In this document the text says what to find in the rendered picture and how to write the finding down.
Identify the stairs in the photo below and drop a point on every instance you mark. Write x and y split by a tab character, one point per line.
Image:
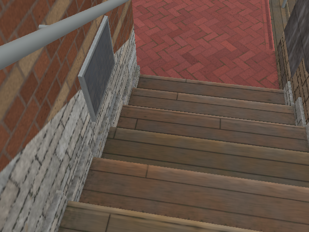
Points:
279	18
197	156

